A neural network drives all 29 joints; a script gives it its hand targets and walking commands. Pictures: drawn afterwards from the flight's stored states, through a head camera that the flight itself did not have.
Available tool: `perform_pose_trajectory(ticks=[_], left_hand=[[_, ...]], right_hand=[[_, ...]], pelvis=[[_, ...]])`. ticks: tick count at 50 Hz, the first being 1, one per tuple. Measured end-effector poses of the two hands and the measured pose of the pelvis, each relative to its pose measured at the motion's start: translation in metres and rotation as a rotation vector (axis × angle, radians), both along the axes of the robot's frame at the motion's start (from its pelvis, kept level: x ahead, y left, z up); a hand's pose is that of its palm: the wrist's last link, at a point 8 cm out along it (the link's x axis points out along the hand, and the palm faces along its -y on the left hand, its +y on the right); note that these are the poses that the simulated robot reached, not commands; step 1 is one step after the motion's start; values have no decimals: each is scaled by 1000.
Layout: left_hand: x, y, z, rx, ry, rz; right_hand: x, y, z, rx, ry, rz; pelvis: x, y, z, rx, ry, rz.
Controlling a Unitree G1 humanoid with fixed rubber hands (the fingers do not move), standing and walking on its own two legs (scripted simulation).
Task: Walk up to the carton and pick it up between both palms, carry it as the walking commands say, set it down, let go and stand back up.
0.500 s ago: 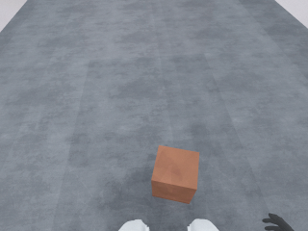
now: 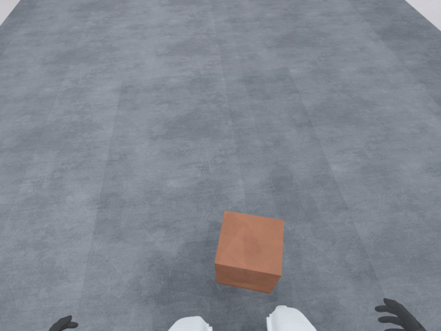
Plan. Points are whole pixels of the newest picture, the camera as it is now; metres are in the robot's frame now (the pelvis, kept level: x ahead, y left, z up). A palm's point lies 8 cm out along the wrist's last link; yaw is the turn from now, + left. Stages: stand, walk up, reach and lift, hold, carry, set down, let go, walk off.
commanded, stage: walk up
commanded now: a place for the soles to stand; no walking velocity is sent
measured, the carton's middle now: (248, 253) +0.43 -0.07 -0.60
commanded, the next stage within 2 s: none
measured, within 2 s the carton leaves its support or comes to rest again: neither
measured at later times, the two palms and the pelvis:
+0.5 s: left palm out of the picture +0.06 +0.32 -0.09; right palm out of the picture +0.09 -0.32 -0.09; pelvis -0.02 -0.01 -0.01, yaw -2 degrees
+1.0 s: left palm out of the picture +0.07 +0.31 -0.08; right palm out of the picture +0.08 -0.33 -0.09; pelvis -0.02 -0.02 -0.01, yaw -3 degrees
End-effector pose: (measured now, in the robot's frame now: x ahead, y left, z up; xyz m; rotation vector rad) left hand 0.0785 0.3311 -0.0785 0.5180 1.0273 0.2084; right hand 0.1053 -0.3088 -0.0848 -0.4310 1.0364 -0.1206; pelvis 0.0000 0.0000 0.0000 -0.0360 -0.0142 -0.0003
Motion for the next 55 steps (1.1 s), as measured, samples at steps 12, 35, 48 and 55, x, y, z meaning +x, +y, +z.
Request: perform_pose_trajectory(ticks=[12, 35, 48, 55], left_hand=[[-2, -5, -6, -3, -5, -19], [-17, -20, -6, 2, 20, -43], [-7, -21, -5, 4, 9, -57], [-6, -18, -5, 1, -4, -61]], right_hand=[[-5, -6, -3, -4, -21, -16], [-26, -22, -6, 3, -20, -52], [-22, -22, -6, 5, -35, -53], [-23, -19, -4, 3, -44, -53]], pelvis=[[-8, -3, -6, 8, -13, -18], [-20, -16, -7, 22, -27, -49], [-20, -16, -7, 24, -22, -58], [-23, -13, -7, 22, -27, -59]])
